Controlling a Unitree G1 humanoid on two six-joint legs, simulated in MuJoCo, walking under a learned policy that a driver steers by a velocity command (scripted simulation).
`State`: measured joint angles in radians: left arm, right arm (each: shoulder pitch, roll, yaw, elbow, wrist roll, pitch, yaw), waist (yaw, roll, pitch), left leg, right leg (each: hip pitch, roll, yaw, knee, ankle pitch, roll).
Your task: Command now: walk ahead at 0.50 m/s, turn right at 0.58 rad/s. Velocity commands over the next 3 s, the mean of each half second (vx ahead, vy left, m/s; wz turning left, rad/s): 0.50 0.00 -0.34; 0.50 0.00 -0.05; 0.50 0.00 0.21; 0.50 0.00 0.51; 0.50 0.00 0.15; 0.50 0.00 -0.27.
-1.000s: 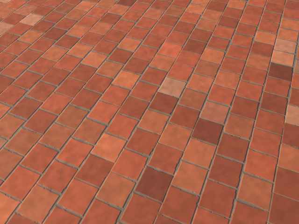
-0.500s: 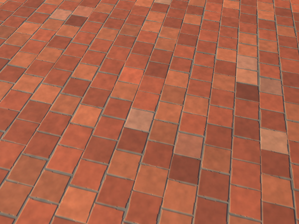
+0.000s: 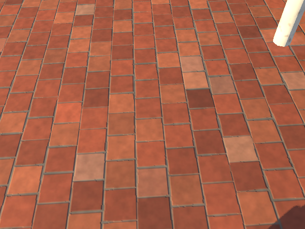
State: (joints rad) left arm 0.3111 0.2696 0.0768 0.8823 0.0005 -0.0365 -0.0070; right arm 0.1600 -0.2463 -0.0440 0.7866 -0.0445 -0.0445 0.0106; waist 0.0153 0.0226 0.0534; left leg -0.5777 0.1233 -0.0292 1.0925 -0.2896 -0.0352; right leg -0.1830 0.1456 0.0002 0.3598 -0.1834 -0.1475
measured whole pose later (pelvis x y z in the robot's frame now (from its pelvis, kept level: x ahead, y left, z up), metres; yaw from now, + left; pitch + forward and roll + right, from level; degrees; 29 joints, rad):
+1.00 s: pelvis +0.53 -0.05 +0.00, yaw -9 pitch +0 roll +1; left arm 0.23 0.24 0.03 0.86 0.02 -0.07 -0.01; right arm 0.32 -0.25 -0.04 0.91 -0.02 -0.05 0.02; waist -0.02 0.03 0.03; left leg -0.40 0.03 0.01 1.08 -0.33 0.06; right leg -0.24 0.04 -0.08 0.40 -0.17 -0.09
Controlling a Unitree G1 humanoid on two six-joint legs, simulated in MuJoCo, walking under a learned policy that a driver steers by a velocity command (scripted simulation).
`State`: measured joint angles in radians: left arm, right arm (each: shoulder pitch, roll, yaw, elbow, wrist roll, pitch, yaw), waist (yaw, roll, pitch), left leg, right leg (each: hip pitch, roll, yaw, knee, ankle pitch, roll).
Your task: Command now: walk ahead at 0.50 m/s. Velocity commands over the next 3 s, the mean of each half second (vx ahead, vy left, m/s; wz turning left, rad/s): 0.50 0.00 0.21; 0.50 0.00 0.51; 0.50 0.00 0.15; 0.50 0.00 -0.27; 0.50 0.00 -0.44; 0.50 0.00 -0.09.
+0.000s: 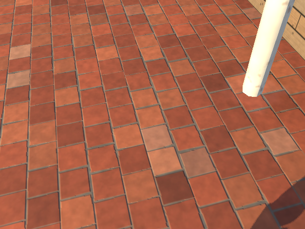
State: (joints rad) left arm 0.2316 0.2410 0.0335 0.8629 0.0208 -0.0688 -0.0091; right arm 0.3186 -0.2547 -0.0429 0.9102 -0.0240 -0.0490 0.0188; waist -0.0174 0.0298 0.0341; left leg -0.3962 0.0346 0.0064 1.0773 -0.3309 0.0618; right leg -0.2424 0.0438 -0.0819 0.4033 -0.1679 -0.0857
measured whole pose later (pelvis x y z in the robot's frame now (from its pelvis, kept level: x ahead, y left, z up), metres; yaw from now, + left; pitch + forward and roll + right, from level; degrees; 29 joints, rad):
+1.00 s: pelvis +0.55 +0.07 -0.02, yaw +25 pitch +1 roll +0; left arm 0.06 0.26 0.02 0.73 0.04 -0.08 0.00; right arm 0.41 -0.30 -0.08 0.89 -0.01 -0.05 0.00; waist -0.07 0.01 0.04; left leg -0.17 -0.13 -0.16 0.91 -0.45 0.09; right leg -0.43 0.03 -0.01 0.56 -0.15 -0.04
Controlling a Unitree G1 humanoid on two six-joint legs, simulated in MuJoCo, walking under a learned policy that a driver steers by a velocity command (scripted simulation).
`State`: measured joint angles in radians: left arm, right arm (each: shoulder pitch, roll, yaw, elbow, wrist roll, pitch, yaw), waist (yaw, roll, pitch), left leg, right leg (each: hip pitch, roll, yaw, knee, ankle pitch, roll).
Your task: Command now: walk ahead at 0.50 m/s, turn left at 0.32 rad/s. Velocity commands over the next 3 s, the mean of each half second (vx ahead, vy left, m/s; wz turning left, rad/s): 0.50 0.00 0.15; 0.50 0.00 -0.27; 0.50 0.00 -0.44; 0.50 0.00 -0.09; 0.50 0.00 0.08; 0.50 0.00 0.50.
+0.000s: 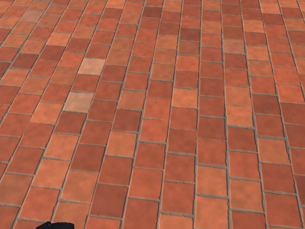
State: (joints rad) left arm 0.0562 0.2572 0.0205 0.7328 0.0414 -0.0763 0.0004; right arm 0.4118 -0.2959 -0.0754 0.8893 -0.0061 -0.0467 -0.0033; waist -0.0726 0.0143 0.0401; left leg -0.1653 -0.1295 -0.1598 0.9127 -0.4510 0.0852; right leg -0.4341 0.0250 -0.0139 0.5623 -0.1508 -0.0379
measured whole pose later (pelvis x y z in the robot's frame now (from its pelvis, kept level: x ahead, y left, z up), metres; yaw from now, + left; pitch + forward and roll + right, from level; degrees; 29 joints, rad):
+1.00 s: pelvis +0.52 +0.02 -0.01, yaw -9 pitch +1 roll +0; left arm 0.07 0.23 0.04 0.80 0.04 -0.04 -0.04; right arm 0.40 -0.22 -0.03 0.98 -0.02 -0.07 -0.02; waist -0.03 0.01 0.06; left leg 0.04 0.04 0.24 0.60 -0.45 0.02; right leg -0.46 0.05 -0.12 0.58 -0.13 -0.15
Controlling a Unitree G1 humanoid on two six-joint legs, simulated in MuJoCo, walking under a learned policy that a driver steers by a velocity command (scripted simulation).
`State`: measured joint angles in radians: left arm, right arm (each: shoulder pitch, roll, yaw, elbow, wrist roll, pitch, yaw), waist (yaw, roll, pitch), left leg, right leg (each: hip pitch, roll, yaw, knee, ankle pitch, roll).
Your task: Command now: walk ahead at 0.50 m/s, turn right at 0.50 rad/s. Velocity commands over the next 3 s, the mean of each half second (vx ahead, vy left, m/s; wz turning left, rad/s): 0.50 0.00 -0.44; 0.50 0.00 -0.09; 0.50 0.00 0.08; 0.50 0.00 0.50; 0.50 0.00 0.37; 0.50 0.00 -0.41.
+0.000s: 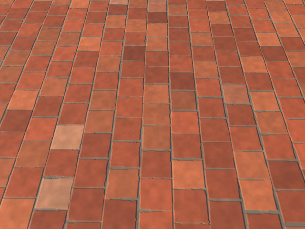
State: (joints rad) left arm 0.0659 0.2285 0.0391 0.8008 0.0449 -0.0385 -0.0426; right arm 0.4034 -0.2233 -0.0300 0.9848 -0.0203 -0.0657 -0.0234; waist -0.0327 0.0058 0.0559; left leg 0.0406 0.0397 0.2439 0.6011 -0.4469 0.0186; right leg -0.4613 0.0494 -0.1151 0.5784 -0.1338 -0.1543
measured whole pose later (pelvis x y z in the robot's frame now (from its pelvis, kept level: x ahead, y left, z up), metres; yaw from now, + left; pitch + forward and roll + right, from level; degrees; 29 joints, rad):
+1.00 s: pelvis +0.54 -0.05 +0.02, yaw -15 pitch +1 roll +2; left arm 0.02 0.23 0.01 0.79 0.03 -0.04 -0.03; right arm 0.45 -0.22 -0.03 0.99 -0.02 -0.08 0.00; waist -0.07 -0.03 0.04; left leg 0.10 -0.06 0.05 0.20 -0.32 0.04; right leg -0.52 -0.04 -0.06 0.57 -0.10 -0.06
